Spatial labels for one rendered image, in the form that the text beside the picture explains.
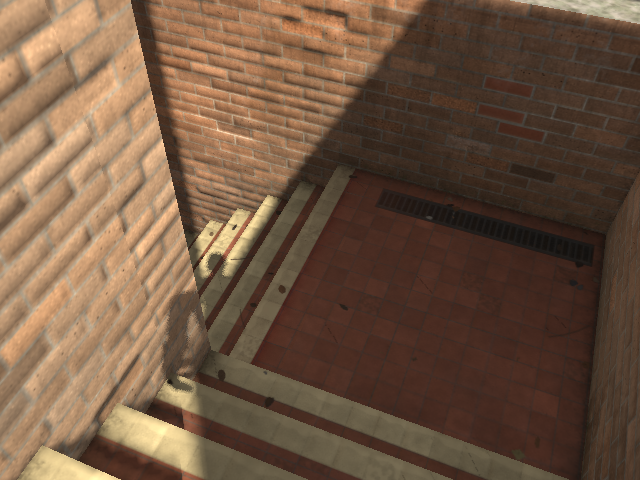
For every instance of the stairs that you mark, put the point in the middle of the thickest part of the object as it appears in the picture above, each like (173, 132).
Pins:
(234, 263)
(237, 421)

